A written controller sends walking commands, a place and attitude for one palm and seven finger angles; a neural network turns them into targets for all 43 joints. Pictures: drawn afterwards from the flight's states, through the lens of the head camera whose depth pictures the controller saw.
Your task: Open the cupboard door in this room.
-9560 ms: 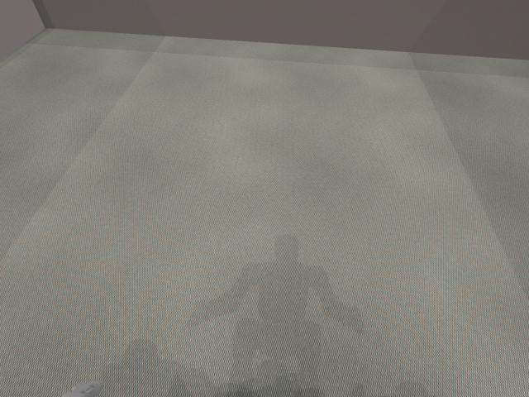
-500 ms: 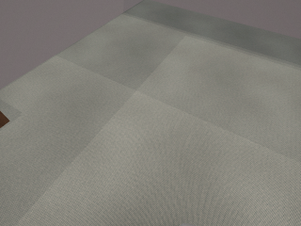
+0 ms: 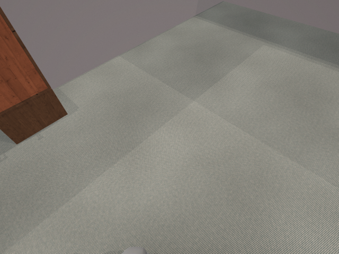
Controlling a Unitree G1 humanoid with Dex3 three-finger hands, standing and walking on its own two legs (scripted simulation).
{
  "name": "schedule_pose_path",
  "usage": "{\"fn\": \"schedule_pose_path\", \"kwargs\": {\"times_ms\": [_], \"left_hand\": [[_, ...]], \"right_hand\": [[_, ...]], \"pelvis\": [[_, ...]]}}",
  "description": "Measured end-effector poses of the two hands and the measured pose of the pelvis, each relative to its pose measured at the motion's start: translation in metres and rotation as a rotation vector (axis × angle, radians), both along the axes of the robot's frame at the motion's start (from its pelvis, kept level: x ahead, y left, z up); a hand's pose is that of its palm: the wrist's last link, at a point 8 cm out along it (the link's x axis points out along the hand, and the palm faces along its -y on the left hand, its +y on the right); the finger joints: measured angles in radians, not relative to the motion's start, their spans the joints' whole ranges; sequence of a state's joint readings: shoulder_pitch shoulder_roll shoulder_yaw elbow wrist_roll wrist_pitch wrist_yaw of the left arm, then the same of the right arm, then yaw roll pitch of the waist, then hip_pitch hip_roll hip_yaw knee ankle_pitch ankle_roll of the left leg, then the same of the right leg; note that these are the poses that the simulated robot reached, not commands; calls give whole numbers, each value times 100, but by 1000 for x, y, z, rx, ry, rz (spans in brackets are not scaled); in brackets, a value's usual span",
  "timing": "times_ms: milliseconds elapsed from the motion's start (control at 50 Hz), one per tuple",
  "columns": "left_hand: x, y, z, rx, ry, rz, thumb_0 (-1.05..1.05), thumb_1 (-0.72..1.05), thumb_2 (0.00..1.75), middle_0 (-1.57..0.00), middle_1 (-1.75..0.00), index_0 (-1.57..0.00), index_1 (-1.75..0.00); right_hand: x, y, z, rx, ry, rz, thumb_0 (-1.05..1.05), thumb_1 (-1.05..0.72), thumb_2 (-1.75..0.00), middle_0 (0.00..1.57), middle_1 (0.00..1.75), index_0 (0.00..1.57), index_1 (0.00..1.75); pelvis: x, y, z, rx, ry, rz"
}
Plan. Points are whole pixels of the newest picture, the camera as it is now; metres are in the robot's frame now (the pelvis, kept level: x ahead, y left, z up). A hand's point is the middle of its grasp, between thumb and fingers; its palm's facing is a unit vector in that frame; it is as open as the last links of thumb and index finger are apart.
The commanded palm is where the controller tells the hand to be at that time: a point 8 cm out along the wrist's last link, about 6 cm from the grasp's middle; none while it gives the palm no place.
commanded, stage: turn or walk to find it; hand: left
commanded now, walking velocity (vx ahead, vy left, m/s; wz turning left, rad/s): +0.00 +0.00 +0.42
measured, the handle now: out of the picture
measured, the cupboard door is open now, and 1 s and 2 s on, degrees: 0 0 0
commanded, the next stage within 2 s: stand and wait in 0.56 s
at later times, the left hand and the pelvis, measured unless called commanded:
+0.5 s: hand out of the picture +0.00 +0.25 -0.16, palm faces +0.24 -0.94 -0.26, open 7.3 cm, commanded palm none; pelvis -0.03 +0.03 +0.00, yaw +12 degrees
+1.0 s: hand out of the picture -0.12 +0.20 -0.19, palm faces +0.39 -0.90 -0.21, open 7.3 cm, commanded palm none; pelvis -0.06 +0.02 -0.01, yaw +20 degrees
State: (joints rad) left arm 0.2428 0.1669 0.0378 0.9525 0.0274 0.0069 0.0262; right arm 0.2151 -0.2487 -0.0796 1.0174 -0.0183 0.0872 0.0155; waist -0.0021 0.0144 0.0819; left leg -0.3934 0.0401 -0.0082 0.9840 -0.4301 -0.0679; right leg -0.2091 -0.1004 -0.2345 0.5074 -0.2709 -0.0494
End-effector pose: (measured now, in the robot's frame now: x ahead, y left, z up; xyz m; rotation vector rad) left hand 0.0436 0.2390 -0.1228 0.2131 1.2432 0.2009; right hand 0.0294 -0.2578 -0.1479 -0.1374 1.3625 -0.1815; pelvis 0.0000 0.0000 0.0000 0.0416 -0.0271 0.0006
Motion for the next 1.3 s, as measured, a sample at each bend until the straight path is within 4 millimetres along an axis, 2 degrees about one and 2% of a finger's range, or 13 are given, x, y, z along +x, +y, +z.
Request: {"fn": "schedule_pose_path", "kwargs": {"times_ms": [80,200,260,340,460,540,600,720,820,980,1040,1160,1300], "left_hand": [[-36,18,-11,-9,54,65,0,91,90,-21,-30,-21,-30],[-82,53,-36,-28,119,156,0,91,90,-21,-30,-21,-30],[-88,62,-32,-32,126,181,1,91,90,-20,-30,-20,-30],[-83,66,-21,-32,70,199,1,91,90,-20,-30,-20,-30],[-66,59,-9,-11,-10,203,0,91,90,-20,-30,-20,-30],[-55,44,-3,11,-66,202,0,91,90,-20,-30,-20,-30],[-56,29,-1,32,-101,208,0,91,90,-20,-30,-20,-30],[-86,4,5,17,-72,264,0,91,90,-21,-30,-21,-30],[-116,-8,-3,-15,-5,306,0,92,90,-21,-30,-21,-30],[-178,-1,-32,-86,106,396,0,91,90,-21,-30,-21,-30],[-194,4,-35,-96,141,421,0,91,90,-21,-30,-21,-30],[-196,14,-22,-71,102,448,1,91,90,-20,-30,-20,-30],[-176,12,-9,13,-22,456,0,91,90,-20,-30,-20,-30]], "right_hand": [[26,15,5,-17,-46,73,1,-91,-90,19,30,19,30],[65,50,14,-50,-179,178,0,-91,-90,19,30,19,30],[69,63,22,-50,-206,206,0,-91,-90,19,30,20,30],[69,74,26,-34,-204,236,0,-91,-90,20,30,20,30],[60,71,18,-1,-182,247,0,-91,-90,20,30,20,30],[49,56,4,21,-142,248,0,-91,-90,20,30,20,30],[43,41,-9,35,-112,251,0,-91,-90,20,30,20,30],[36,23,-7,24,-51,281,0,-91,-90,20,30,20,30],[31,23,-1,6,-22,306,0,-91,-90,19,30,19,30],[33,56,3,-28,-47,380,0,-91,-90,19,30,19,30],[32,71,9,-21,-68,403,0,-91,-90,19,30,19,30],[32,79,12,-5,-83,437,0,-92,-90,20,30,20,30],[42,57,-3,24,-90,472,0,-92,-90,20,30,20,30]], "pelvis": [[-8,11,-3,-12,5,36],[-20,34,-15,-28,1,82],[-24,39,-10,-39,-4,105],[-28,42,-3,-45,0,136],[-33,34,-1,-41,8,184],[-36,19,-6,-31,16,219],[-39,7,-11,-33,12,251],[-42,-3,-3,-16,-1,294],[-45,-4,0,-14,0,314],[-60,14,-10,-45,1,345],[-66,18,-8,-35,-4,348],[-76,16,-1,-50,2,392],[-82,-6,-8,-29,21,456]]}}
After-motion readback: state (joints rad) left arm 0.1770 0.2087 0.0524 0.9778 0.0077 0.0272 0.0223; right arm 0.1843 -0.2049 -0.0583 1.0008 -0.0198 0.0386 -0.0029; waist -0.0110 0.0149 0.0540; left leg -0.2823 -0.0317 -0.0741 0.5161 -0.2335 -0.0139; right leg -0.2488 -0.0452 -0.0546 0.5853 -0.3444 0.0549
